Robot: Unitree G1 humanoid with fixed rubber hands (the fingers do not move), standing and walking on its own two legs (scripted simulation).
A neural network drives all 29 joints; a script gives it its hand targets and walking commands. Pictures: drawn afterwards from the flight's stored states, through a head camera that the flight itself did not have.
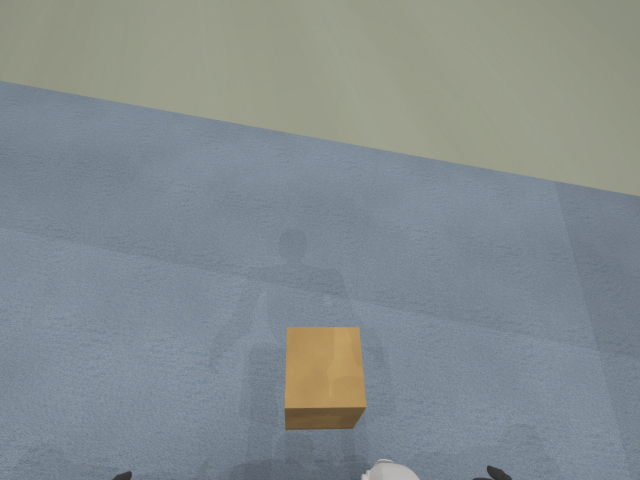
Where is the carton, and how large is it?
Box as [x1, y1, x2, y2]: [285, 327, 366, 429]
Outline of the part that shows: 287,327 285,429 352,428 366,406 358,327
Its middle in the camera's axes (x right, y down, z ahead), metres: +0.00 +0.40 +1.09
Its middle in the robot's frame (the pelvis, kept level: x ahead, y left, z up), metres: +0.43 -0.03 -0.64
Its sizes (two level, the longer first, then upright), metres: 0.210 0.200 0.250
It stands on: the floor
